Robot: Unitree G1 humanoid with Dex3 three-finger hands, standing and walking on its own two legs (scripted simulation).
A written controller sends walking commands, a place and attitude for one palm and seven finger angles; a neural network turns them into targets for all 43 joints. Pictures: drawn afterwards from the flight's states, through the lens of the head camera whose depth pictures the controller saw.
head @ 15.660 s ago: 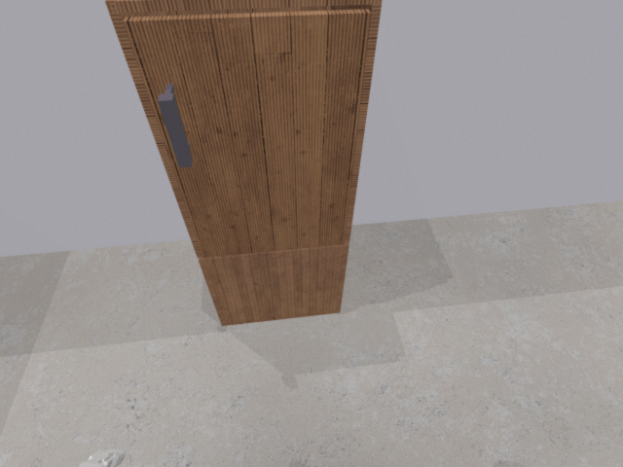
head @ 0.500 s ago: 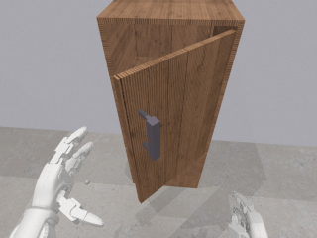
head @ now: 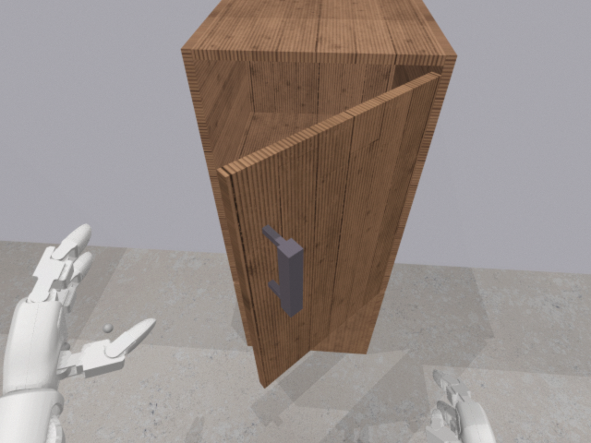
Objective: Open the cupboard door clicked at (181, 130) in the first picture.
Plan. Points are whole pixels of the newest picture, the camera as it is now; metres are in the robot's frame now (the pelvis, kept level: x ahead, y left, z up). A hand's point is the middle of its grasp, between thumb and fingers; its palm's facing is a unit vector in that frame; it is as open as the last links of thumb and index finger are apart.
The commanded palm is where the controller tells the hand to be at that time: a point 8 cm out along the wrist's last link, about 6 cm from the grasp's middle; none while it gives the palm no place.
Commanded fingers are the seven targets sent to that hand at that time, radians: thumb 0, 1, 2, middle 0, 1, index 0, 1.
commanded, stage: draw the hand back to the body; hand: left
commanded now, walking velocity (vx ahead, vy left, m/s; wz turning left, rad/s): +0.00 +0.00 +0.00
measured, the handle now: (281, 271) +0.32 +0.07 +0.08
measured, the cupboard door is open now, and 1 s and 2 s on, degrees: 44 44 44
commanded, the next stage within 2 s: step back with the hand held close in 0.62 s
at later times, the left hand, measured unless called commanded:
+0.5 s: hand (95, 308) +0.20 +0.24 +0.15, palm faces +0.45 -0.81 -0.38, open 7.6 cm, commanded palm +0.15 +0.28 +0.17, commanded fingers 0.00 0.90 0.90 -0.20 -0.30 -0.20 -0.30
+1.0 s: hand (89, 315) +0.19 +0.25 +0.15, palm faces +0.34 -0.80 -0.50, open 7.4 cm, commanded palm +0.14 +0.29 +0.17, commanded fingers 0.00 0.90 0.90 -0.20 -0.30 -0.20 -0.30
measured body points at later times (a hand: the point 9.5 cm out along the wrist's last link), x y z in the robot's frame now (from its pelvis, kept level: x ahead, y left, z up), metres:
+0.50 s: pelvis +0.01 -0.02 +0.00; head +0.00 -0.03 +0.45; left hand +0.17 +0.28 +0.17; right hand +0.20 -0.24 -0.08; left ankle +0.01 +0.11 -0.74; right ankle -0.04 -0.13 -0.74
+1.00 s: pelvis -0.01 -0.01 +0.00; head +0.00 -0.02 +0.45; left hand +0.17 +0.29 +0.18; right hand +0.18 -0.25 -0.08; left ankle +0.01 +0.11 -0.74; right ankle -0.04 -0.13 -0.74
